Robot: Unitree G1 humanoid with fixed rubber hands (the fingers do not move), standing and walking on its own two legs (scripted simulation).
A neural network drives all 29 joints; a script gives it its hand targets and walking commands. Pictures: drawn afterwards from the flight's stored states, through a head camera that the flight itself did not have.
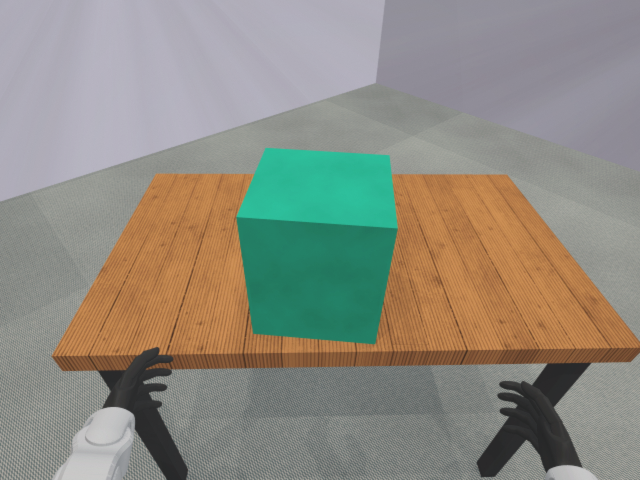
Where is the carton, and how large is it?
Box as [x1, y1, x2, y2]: [236, 148, 397, 343]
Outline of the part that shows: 265,148 236,216 253,333 374,343 397,229 389,155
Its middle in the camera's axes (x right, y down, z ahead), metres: +0.00 +0.01 +0.65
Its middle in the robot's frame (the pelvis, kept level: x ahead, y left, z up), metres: +0.48 +0.02 +0.05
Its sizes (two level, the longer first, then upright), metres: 0.210 0.200 0.250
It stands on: a table, 0.68 m high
